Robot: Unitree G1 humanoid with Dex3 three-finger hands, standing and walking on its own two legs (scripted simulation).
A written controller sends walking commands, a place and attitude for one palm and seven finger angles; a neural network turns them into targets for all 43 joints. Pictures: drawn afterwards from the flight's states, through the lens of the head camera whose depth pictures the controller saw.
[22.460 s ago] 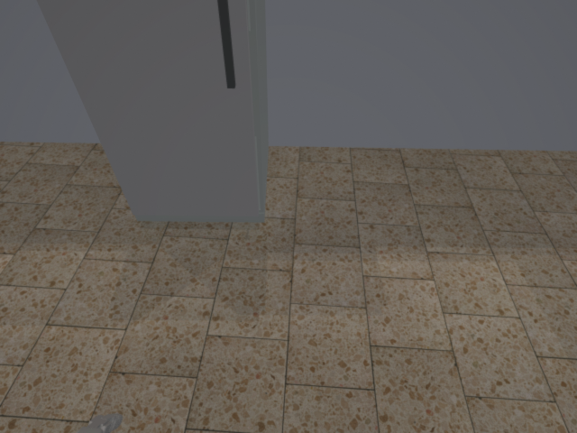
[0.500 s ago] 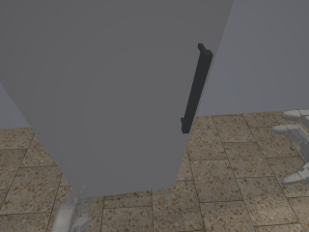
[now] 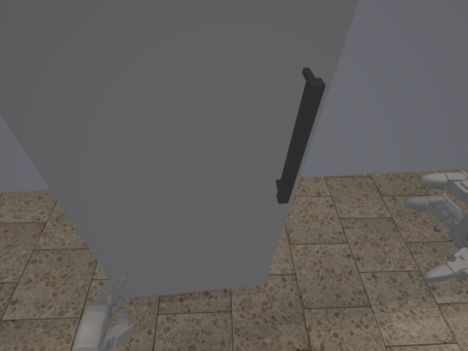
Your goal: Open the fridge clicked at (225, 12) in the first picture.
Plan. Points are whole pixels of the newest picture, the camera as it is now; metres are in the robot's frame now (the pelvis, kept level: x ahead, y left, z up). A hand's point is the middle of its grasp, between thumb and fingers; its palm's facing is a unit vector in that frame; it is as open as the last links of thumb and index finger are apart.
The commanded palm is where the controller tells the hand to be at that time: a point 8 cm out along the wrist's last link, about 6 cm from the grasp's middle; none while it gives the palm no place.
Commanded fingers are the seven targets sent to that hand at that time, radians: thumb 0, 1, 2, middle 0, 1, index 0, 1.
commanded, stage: move the hooked fingers beside the handle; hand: right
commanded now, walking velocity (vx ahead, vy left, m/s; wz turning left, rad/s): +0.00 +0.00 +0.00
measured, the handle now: (293, 145) +0.47 -0.10 +0.12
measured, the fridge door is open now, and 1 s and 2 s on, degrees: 0 0 0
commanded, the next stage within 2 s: none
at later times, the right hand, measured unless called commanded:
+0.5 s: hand (409, 207) +0.31 -0.25 +0.14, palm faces -0.07 +1.00 -0.07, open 14.0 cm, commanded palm +0.28 -0.30 +0.15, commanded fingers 0.00 0.50 -0.30 0.30 1.20 0.30 1.20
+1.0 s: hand (380, 187) +0.35 -0.22 +0.13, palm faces -0.10 +0.99 -0.03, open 14.0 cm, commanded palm +0.33 -0.28 +0.14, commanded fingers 0.00 0.50 -0.30 0.30 1.20 0.30 1.20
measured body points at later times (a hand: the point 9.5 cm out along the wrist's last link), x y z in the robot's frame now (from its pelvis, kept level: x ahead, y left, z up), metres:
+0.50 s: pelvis +0.00 +0.00 +0.00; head +0.01 +0.01 +0.45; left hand +0.16 +0.24 -0.07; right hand +0.31 -0.31 +0.14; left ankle +0.01 +0.13 -0.73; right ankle -0.01 -0.12 -0.73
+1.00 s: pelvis +0.00 +0.01 +0.00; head +0.02 +0.02 +0.45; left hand +0.15 +0.27 -0.09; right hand +0.35 -0.28 +0.14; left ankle +0.01 +0.13 -0.73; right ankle -0.01 -0.12 -0.73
